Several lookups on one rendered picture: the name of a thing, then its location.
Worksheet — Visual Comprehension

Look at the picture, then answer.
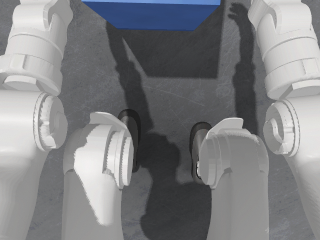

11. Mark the carton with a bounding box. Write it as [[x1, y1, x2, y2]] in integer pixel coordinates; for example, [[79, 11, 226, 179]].
[[81, 0, 221, 32]]

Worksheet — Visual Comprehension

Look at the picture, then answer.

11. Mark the left robot forearm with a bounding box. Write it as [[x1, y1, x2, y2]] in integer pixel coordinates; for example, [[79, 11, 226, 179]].
[[0, 0, 73, 96]]

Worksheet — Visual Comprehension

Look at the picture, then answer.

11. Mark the left robot shin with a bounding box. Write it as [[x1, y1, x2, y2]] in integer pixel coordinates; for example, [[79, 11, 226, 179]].
[[63, 112, 133, 175]]

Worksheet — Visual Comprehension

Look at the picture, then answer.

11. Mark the left robot upper arm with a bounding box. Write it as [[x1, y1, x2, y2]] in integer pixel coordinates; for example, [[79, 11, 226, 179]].
[[0, 89, 68, 240]]

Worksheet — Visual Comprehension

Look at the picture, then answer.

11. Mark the robot right foot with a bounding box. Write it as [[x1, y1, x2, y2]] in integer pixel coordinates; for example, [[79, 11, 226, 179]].
[[189, 121, 212, 185]]

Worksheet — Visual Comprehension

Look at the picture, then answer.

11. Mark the right robot forearm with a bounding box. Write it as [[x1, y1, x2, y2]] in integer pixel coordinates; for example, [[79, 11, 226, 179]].
[[247, 0, 320, 100]]

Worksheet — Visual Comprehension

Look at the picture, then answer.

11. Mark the right robot upper arm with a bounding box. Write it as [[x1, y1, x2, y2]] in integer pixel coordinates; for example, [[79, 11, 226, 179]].
[[263, 94, 320, 240]]

